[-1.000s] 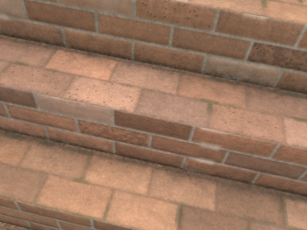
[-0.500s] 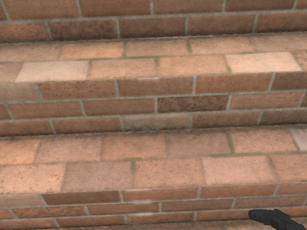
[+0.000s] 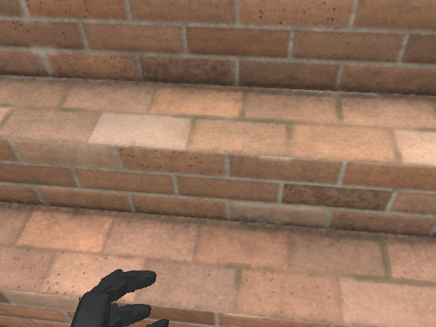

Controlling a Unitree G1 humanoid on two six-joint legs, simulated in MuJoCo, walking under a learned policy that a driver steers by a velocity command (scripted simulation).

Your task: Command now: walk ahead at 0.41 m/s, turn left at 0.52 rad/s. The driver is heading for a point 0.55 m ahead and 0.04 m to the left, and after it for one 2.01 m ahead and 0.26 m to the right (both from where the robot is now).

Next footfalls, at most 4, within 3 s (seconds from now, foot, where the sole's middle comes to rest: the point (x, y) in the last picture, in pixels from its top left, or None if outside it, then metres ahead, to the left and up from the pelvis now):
0.32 right None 0.27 -0.18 -0.51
0.82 left None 0.04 0.09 -0.75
1.90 right None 0.27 -0.11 -0.53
2.66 left None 0.32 0.27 -0.53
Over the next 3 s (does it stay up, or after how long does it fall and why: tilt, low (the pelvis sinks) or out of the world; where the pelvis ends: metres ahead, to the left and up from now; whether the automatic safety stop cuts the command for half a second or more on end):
stays up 0.33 0.17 0.25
